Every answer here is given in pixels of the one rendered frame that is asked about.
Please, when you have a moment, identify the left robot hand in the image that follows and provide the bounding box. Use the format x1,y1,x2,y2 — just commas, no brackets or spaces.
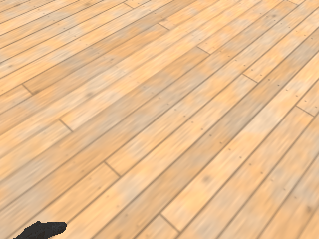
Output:
13,221,67,239

